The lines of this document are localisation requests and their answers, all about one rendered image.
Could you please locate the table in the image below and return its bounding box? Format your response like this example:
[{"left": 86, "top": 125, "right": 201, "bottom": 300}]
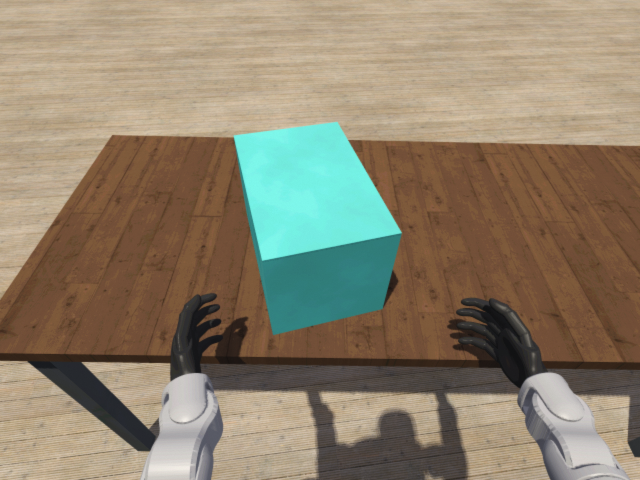
[{"left": 0, "top": 135, "right": 640, "bottom": 457}]

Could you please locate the carton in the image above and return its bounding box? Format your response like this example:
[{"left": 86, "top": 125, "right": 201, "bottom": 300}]
[{"left": 234, "top": 122, "right": 402, "bottom": 335}]

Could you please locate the left robot hand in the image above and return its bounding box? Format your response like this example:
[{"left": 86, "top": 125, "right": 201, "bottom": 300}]
[{"left": 170, "top": 293, "right": 223, "bottom": 382}]

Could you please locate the right robot hand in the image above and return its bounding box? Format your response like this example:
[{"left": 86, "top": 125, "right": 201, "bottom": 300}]
[{"left": 456, "top": 298, "right": 548, "bottom": 388}]

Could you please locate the left robot forearm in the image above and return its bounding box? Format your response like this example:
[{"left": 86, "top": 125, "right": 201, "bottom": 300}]
[{"left": 140, "top": 373, "right": 223, "bottom": 480}]

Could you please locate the right robot forearm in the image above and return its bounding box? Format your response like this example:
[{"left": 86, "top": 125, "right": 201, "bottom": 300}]
[{"left": 517, "top": 372, "right": 631, "bottom": 480}]

